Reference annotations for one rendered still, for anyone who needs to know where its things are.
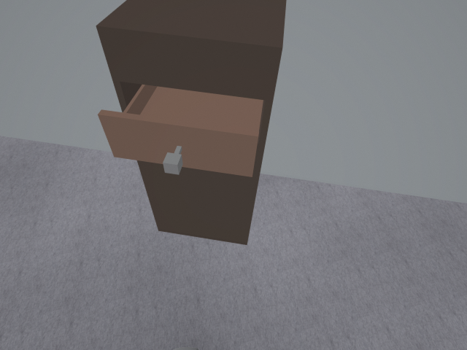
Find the drawer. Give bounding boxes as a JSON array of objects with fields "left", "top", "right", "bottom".
[{"left": 98, "top": 85, "right": 263, "bottom": 177}]

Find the handle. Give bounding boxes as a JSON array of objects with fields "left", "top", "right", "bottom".
[{"left": 163, "top": 146, "right": 183, "bottom": 175}]

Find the cabinet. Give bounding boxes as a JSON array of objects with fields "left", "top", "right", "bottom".
[{"left": 96, "top": 0, "right": 286, "bottom": 245}]

